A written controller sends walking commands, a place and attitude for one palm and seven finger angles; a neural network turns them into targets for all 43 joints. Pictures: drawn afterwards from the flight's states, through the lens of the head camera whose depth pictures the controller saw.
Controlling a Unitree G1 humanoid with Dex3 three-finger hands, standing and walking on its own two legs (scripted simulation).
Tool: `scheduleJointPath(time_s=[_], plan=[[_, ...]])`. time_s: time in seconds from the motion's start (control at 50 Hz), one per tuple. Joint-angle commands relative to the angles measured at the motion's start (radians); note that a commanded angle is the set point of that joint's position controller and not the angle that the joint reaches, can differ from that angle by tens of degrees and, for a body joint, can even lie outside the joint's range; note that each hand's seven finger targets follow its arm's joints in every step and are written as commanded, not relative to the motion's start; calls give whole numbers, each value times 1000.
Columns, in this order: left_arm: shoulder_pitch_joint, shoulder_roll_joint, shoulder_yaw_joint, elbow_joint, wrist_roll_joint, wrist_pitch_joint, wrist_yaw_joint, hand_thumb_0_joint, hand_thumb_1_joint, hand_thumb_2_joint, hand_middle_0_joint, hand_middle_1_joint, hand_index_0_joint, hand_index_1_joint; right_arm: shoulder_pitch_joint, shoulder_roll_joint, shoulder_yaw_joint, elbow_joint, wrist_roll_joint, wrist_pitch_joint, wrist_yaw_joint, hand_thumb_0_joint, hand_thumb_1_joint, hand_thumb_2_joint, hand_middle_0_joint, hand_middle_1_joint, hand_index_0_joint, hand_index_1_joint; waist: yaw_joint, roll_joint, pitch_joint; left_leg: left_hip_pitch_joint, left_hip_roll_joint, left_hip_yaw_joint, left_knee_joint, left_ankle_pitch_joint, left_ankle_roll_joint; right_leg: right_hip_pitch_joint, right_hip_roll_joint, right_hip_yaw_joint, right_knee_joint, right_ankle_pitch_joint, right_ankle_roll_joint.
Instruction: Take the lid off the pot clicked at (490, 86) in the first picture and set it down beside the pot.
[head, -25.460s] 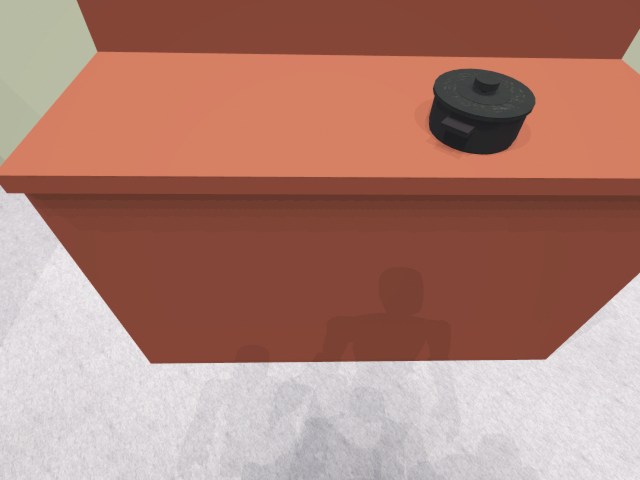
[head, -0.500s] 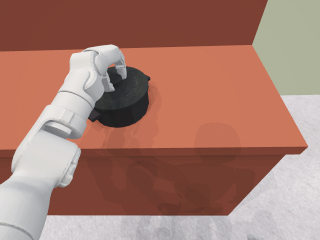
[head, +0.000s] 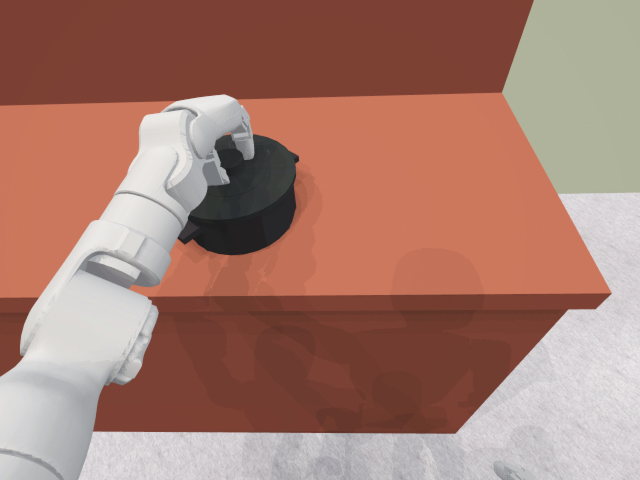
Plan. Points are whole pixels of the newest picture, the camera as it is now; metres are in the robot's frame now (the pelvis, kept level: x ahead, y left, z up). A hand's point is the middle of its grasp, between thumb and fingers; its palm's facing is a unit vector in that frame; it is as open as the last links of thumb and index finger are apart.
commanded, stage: close the fingers and squeeze the knob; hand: left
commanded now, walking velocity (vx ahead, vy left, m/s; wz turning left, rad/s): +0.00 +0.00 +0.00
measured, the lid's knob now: (228, 162) +0.49 +0.12 +0.14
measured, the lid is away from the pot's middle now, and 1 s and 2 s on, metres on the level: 0.00 0.01 0.01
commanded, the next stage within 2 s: lift the lid straight up in 0.28 s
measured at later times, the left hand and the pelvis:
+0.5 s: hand (214, 167) +0.45 +0.13 +0.17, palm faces -0.37 -0.10 -0.92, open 7.4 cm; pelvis +0.00 +0.00 +0.00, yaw +0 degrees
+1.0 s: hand (203, 131) +0.46 +0.13 +0.21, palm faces -0.31 -0.11 -0.94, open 6.6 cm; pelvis -0.01 +0.00 +0.00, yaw +0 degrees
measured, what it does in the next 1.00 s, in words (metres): stands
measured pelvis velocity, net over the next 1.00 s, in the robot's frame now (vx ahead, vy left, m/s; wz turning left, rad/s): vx -0.01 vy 0.00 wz -0.01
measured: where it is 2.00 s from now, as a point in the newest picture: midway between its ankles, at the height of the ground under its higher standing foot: outside the picture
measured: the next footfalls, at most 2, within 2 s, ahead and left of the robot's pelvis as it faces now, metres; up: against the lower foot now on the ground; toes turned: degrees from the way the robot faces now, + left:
none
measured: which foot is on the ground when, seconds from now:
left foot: down 0.00-1.00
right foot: down 0.00-1.00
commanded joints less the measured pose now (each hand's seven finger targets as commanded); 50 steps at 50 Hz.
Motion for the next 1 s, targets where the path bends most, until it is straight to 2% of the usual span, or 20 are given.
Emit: scheduleJointPath(time_s=[0.0,0.08,0.12,0.16,0.22,0.3,0.38,0.42,0.5,0.54,0.6,0.64,0.7,0.72,0.76,0.82,0.86,0.92,0.94,0.98], plan=[[-582,199,85,-229,26,-12,39,0,571,840,-934,-1095,-713,-991,-31,-127,-42,-122,-1,-43,-6,0,-900,-900,200,300,200,300,-9,-81,-404,182,-10,-56,-8,370,20,137,60,-2,2,355,-51],[-571,180,69,-146,21,-4,37,0,625,856,-985,-1113,-719,-996,-34,-128,-37,-108,1,-35,-11,0,-900,-900,200,300,200,300,-17,-122,-331,137,-17,-50,-23,302,19,122,63,-9,-8,321,-50],[-600,184,70,-176,15,-10,43,0,652,864,-1012,-1121,-722,-999,-37,-132,-39,-109,-2,-38,-13,0,-900,-900,200,300,200,300,-16,-82,-366,152,-16,-52,-16,315,22,123,59,-3,-3,327,-55],[-585,251,127,-121,30,-11,46,0,679,872,-1039,-1130,-726,-1002,-20,-134,-37,-101,-6,-39,-19,0,-900,-900,200,300,200,300,-10,-129,-358,133,-18,-48,-20,292,24,146,60,-2,-5,331,-50],[-597,188,76,-181,24,-22,42,0,719,882,-1082,-1142,-733,-1008,-29,-128,-43,-115,-7,-42,-15,0,-900,-900,200,300,200,300,-11,-82,-404,162,-14,-50,-8,344,24,145,55,2,1,358,-54],[-601,204,87,-181,33,-21,40,0,761,889,-1136,-1156,-738,-1014,-25,-127,-41,-112,-6,-45,-15,0,-900,-900,200,300,200,300,-11,-96,-390,165,-15,-53,-9,346,23,141,60,0,1,362,-52],[-575,289,155,-179,29,-27,45,0,785,889,-1180,-1163,-735,-1015,-26,-132,-39,-116,-6,-47,-19,0,-900,-900,200,300,200,300,1,-111,-377,142,-16,-47,-21,317,25,175,57,4,-5,360,-49],[-634,216,86,-255,21,-33,42,0,791,888,-1193,-1165,-734,-1015,-41,-125,-44,-125,-5,-51,-18,0,-900,-900,200,300,200,300,-11,-68,-405,170,-11,-54,-11,350,27,155,54,10,-4,361,-54],[-635,289,145,-183,32,-18,47,0,798,888,-1207,-1167,-733,-1015,-27,-132,-41,-102,-4,-57,-24,0,-900,-900,200,300,200,300,-8,-88,-364,160,-12,-56,-24,301,25,144,61,5,-14,326,-53],[-687,306,151,-228,32,-24,51,0,800,887,-1211,-1168,-733,-1015,-28,-132,-41,-105,-6,-62,-25,0,-900,-900,200,300,200,300,-7,-65,-400,174,-10,-63,-26,304,23,155,58,11,-9,322,-55],[-689,233,91,-182,39,-22,48,0,801,887,-1214,-1168,-733,-1015,-28,-125,-40,-97,-5,-72,-28,0,-900,-900,200,300,200,300,-16,-67,-383,171,-11,-66,-23,284,22,122,60,10,-12,295,-58],[-683,302,151,-177,39,-22,49,0,802,887,-1215,-1168,-733,-1015,-18,-136,-41,-95,-8,-72,-28,0,-900,-900,200,300,200,300,-6,-85,-403,173,-9,-66,-27,306,22,150,60,8,-9,316,-56],[-686,270,118,-85,38,-13,36,0,802,887,-1216,-1169,-733,-1015,-18,-135,-37,-86,-3,-65,-36,0,-900,-900,200,300,200,300,-16,-130,-345,129,-17,-50,-43,248,25,145,57,5,-23,296,-48],[-701,266,115,-90,32,-15,34,0,803,887,-1216,-1169,-733,-1015,-18,-140,-40,-85,-4,-63,-36,0,-900,-900,200,300,200,300,-18,-115,-351,132,-14,-48,-40,258,25,143,56,4,-25,302,-51],[-760,334,156,-132,52,-24,40,0,803,887,-1216,-1169,-733,-1015,-10,-138,-39,-93,-11,-70,-37,0,-900,-900,200,300,200,300,-12,-99,-405,144,-16,-56,-32,257,26,164,53,20,-17,309,-51],[-745,257,101,-118,46,-24,30,0,803,887,-1217,-1169,-733,-1015,-2,-134,-44,-96,-9,-73,-36,0,-900,-900,200,300,200,300,-20,-81,-401,160,-12,-54,-27,290,26,142,54,14,-21,320,-55],[-724,304,139,-56,52,-16,24,0,803,887,-1217,-1169,-733,-1015,5,-141,-40,-88,-8,-68,-37,0,-900,-900,200,300,200,300,-16,-128,-360,126,-18,-49,-38,263,27,159,56,10,-23,320,-48],[-737,254,98,-148,36,-21,16,0,803,887,-1217,-1169,-733,-1015,-7,-138,-44,-111,-7,-73,-29,0,-900,-900,200,300,200,300,-12,-52,-412,173,-9,-55,-25,338,24,150,50,13,-17,343,-55],[-732,282,120,-175,44,-21,19,0,803,887,-1217,-1169,-733,-1015,0,-137,-44,-113,-9,-75,-26,0,-900,-900,200,300,200,300,-9,-67,-432,188,-8,-63,-22,347,24,158,54,16,-16,342,-52],[-666,272,115,-87,48,-5,10,0,803,887,-1217,-1169,-733,-1015,-5,-139,-39,-109,-3,-66,-27,0,-900,-900,200,300,200,300,-11,-120,-358,141,-14,-51,-33,302,25,151,57,6,-25,323,-50]])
